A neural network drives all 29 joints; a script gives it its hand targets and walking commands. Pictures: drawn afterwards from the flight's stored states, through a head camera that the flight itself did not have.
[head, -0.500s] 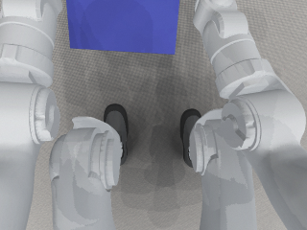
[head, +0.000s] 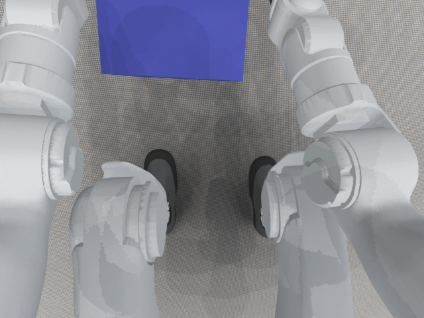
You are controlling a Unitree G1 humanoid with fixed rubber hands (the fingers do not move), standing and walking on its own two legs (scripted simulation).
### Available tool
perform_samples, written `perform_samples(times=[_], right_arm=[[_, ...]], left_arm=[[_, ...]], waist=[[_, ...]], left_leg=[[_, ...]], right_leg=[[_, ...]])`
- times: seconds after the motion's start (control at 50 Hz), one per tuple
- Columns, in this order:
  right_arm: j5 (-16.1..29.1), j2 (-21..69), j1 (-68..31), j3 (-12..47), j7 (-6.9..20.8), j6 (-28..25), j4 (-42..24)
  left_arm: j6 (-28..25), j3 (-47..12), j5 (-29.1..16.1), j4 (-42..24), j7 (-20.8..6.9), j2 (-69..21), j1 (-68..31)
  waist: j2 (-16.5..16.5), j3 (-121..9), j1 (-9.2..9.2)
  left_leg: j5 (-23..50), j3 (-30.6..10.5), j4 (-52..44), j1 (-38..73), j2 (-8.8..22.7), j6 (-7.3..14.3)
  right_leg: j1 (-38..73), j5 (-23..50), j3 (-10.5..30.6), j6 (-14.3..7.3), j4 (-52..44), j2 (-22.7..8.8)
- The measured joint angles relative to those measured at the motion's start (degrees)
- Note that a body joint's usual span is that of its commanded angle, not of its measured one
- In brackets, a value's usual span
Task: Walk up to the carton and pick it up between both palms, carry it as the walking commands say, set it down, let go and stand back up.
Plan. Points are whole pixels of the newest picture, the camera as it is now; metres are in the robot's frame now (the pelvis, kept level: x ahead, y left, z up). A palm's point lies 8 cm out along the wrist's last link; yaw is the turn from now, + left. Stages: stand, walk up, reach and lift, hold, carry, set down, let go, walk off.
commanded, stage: reach and lift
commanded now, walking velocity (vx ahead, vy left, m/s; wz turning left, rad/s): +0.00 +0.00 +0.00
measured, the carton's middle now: out of the picture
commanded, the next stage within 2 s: none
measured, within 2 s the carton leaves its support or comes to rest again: leaves its support in 0.22 s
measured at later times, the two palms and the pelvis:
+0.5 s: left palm out of the picture +0.56 +0.18 -0.13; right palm out of the picture +0.55 -0.08 -0.14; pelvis -0.01 -0.01 +0.01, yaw +1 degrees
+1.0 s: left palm out of the picture +0.55 +0.19 -0.08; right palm (309, 4) +0.51 -0.07 -0.11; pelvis -0.02 -0.02 +0.02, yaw +3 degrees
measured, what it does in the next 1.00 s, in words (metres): stands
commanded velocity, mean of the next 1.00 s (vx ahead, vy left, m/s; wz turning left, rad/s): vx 0.00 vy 0.00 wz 0.00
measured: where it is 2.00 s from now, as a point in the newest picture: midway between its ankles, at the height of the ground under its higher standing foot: (215, 207)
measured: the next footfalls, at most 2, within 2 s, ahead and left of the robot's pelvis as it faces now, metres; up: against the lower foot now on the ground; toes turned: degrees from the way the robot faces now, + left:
none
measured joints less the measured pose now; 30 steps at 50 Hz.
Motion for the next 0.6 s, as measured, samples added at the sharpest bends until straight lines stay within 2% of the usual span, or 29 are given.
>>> perform_samples(times=[0.06, 0.32, 0.44, 0.6], right_arm=[[0.06, -0.56, -0.35, 1.67, -0.7, 1.94, -1.47], [2.82, -2.5, 2.58, 4.19, -7.14, 7.31, -8.26], [3.27, -1.66, 4.67, 4.27, -7.9, 8.78, -11.64], [3.28, 1.14, 6.79, 2.89, -10.11, 10.15, -12.45]], left_arm=[[1.01, 0.0, 0.0, -0.07, 0.54, -0.12, -1.09], [5.99, 0.0, 0.01, -5.81, 7.71, -5.39, -1.58], [7.68, 0.0, 0.78, -8.04, 7.37, -5.38, -0.85], [10.94, 0.55, 4.79, -8.08, 5.34, -5.02, -0.83]], waist=[[-0.28, 1.07, 0.04], [-1.98, 1.27, 0.04], [-2.62, 1.26, 0.24], [-2.69, 1.15, 1.3]], left_leg=[[0.0, -0.02, 0.0, 0.7, 0.0, 0.0], [0.0, -0.25, -0.2, 2.24, 0.0, -0.49], [0.0, -0.34, -0.85, 4.65, 0.0, -1.4], [0.0, -0.34, -1.81, 7.7, -0.03, -2.54]], right_leg=[[0.64, 0.0, 0.0, 0.0, 0.05, 0.04], [1.77, 0.17, 0.0, 0.0, 0.07, 0.46], [3.39, 0.39, 0.04, -0.17, 0.07, 0.55], [5.42, 0.56, 0.06, -1.29, 0.07, 0.56]])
